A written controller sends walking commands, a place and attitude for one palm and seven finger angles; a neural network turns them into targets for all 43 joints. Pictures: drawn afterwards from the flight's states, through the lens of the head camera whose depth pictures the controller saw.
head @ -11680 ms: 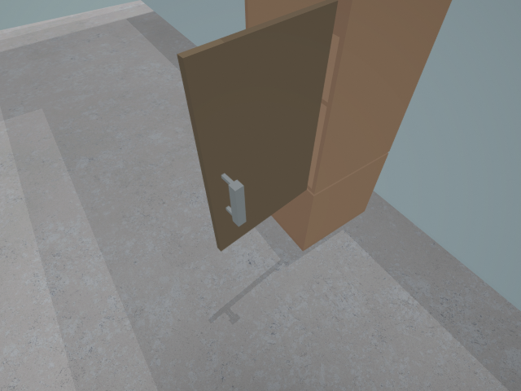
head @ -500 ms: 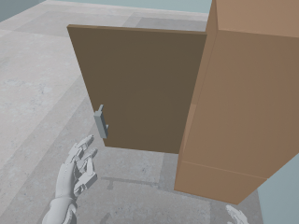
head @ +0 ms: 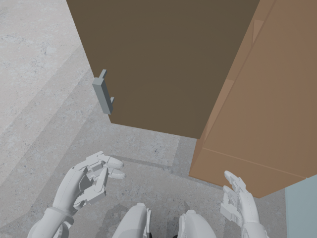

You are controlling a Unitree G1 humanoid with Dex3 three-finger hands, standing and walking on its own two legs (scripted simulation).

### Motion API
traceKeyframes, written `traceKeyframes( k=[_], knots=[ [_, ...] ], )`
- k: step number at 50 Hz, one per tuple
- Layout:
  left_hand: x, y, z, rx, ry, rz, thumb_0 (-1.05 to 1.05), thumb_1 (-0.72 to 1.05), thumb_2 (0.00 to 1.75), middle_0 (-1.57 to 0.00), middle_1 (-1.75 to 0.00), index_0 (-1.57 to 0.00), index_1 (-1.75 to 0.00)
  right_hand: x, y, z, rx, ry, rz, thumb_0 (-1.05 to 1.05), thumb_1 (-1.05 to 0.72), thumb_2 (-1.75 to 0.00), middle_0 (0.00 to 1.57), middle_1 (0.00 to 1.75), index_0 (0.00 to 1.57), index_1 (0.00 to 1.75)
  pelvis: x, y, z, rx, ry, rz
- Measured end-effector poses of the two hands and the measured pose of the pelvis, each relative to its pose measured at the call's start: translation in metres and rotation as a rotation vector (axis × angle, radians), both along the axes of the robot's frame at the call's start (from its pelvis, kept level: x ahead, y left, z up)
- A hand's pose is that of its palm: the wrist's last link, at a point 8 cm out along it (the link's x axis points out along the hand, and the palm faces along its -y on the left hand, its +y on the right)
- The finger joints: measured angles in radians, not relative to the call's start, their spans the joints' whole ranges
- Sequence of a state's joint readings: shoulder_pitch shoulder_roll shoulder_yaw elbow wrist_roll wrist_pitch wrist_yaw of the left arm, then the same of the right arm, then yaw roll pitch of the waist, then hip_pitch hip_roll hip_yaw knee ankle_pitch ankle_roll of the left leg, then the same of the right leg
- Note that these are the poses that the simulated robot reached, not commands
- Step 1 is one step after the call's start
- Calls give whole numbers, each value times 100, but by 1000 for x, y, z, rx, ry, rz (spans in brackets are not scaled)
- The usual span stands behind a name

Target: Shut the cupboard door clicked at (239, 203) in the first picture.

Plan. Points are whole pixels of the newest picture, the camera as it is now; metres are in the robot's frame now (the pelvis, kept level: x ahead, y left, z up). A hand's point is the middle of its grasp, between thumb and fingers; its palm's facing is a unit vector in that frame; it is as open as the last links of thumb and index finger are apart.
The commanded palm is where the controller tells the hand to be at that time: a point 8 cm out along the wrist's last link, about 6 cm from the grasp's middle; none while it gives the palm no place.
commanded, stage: raise the hand and make a fist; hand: left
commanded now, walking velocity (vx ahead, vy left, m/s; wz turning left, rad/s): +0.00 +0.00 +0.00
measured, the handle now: (106, 92) +0.50 +0.21 +0.01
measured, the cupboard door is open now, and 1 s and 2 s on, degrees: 96 96 96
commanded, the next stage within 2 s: bring the fist close to the handle in 1.18 s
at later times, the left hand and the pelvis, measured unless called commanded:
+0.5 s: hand (72, 181) +0.22 +0.20 +0.07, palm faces -0.04 -1.00 -0.03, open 3.1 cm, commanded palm +0.20 +0.24 +0.05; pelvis +0.01 +0.01 +0.00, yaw +0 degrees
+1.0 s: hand (81, 181) +0.23 +0.20 +0.04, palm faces -0.12 -0.99 +0.00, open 3.1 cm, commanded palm +0.22 +0.25 +0.05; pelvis +0.01 +0.01 +0.01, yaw -1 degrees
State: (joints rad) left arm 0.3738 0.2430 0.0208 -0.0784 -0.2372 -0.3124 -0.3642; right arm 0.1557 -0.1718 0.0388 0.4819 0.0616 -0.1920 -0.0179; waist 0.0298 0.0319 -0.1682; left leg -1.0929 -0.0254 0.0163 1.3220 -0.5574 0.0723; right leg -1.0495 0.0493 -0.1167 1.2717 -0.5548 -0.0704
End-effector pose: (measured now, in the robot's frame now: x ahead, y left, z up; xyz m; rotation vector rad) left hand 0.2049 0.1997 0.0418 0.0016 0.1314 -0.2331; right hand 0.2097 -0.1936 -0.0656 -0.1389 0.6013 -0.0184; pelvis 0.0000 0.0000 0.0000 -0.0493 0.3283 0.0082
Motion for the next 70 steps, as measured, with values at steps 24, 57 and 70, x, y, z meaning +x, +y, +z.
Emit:
traceKeyframes(
  k=[24,57,70],
  knots=[
    [0,52,24,25,-123,174,2,90,90,-114,-133,-114,-133,-7,-31,12,-111,34,-83,2,-91,-89,20,30,20,30,12,11,2,-13,15,-5],
    [16,54,17,11,-156,152,2,90,90,-129,-150,-130,-150,-23,-33,8,-133,97,-50,2,-90,-89,21,30,20,30,14,10,5,-18,21,0],
    [11,50,9,15,-110,138,2,90,90,-130,-150,-130,-150,-17,-26,9,-117,73,-30,2,-90,-89,21,30,20,30,10,9,4,-18,15,3]
  ],
)
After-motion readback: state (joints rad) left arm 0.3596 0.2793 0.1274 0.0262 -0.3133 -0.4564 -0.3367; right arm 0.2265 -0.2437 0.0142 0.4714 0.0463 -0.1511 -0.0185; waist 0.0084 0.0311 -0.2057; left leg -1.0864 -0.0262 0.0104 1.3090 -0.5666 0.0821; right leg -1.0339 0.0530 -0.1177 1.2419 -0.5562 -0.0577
